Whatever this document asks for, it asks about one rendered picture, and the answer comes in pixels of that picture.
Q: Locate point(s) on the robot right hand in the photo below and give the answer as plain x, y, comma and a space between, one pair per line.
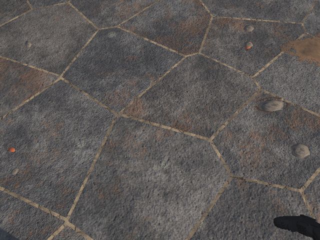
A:
302, 224

